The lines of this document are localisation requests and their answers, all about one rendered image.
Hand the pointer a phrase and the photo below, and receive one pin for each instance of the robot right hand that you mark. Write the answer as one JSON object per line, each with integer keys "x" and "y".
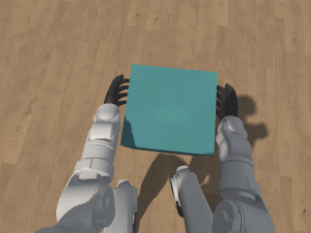
{"x": 229, "y": 106}

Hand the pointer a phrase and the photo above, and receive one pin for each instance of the robot left upper arm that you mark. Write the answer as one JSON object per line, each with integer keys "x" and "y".
{"x": 84, "y": 208}

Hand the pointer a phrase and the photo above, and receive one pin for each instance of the robot right shin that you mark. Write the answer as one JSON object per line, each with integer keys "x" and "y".
{"x": 182, "y": 169}

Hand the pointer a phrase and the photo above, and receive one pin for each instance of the carton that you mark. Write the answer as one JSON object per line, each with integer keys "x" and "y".
{"x": 170, "y": 110}

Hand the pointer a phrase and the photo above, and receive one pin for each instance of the robot left hand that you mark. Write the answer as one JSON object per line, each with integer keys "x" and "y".
{"x": 113, "y": 94}

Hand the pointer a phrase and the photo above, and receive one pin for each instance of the robot right upper arm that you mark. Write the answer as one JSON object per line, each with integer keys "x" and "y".
{"x": 233, "y": 216}

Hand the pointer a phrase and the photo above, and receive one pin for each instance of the robot left forearm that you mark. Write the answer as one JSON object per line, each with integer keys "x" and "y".
{"x": 96, "y": 163}

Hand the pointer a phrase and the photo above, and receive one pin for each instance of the robot right forearm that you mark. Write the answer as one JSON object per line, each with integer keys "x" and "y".
{"x": 237, "y": 176}

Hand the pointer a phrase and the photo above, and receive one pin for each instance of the robot right foot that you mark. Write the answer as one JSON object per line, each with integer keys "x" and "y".
{"x": 180, "y": 212}

